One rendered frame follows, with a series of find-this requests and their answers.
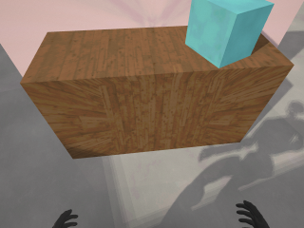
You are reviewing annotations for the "robot left hand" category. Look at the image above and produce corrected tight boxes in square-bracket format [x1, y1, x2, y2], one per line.
[52, 209, 79, 228]

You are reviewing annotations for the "pedestal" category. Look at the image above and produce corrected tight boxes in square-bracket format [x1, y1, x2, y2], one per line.
[20, 26, 294, 160]

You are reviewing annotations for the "carton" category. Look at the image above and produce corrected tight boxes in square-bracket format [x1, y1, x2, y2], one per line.
[185, 0, 275, 68]

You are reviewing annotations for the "robot right hand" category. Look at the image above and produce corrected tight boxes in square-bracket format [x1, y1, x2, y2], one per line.
[236, 200, 270, 228]

